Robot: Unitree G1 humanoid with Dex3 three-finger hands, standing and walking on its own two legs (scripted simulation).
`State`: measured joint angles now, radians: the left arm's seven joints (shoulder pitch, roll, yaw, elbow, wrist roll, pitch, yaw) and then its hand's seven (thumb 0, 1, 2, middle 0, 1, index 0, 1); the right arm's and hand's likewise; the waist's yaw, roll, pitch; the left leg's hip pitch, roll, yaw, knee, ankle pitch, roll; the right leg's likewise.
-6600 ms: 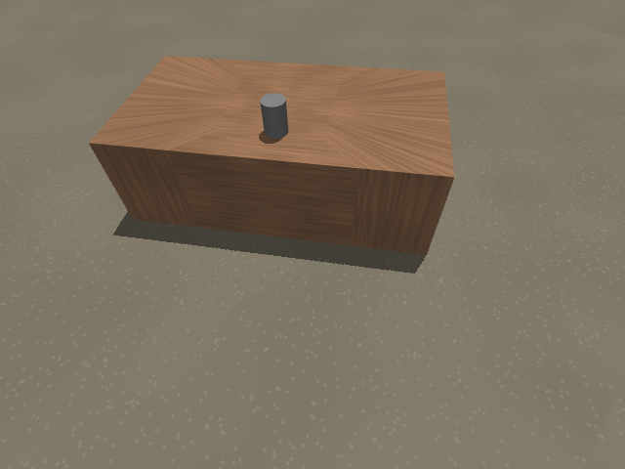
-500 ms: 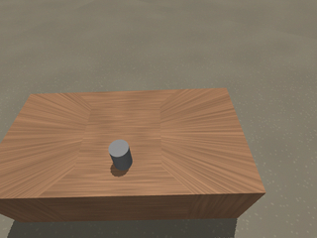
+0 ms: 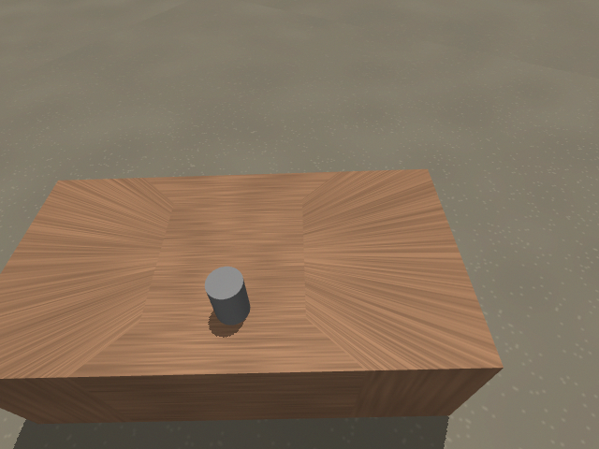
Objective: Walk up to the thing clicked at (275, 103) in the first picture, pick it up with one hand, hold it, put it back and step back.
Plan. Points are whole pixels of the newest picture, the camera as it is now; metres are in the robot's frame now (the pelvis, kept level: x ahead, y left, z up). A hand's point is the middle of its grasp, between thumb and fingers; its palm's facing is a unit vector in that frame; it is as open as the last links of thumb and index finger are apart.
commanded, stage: stand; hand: left
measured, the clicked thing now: (228, 296) +0.51 +0.19 -0.30
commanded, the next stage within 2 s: go down in 0.12 s
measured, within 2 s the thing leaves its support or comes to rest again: neither
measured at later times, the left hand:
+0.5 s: hand out of the picture +0.15 +0.25 -0.15, palm faces +0.04 -0.94 -0.33, open 12.0 cm
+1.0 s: hand out of the picture +0.14 +0.26 -0.14, palm faces +0.05 -0.94 -0.32, open 17.4 cm
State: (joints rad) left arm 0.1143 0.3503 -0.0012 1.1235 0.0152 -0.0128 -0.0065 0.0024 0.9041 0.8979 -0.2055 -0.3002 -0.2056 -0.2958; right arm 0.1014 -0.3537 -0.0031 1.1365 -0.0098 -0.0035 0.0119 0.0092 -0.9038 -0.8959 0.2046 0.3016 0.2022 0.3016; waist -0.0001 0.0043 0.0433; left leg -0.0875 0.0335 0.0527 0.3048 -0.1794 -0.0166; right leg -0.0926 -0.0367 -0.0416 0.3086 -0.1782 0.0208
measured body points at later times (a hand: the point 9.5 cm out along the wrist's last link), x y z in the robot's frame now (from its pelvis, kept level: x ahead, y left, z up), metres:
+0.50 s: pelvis -0.02 +0.00 -0.02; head +0.03 +0.00 +0.43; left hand +0.14 +0.30 -0.12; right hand +0.15 -0.29 -0.12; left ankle -0.01 +0.13 -0.75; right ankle -0.01 -0.13 -0.75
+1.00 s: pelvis -0.01 +0.02 -0.03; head +0.03 +0.01 +0.42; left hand +0.14 +0.31 -0.12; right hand +0.15 -0.26 -0.12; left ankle -0.01 +0.13 -0.75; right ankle -0.01 -0.13 -0.75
